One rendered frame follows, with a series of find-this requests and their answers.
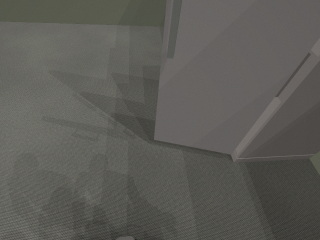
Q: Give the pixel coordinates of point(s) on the fridge door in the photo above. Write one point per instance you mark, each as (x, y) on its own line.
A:
(231, 59)

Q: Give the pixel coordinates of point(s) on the handle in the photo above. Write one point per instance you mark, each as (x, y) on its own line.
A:
(176, 10)

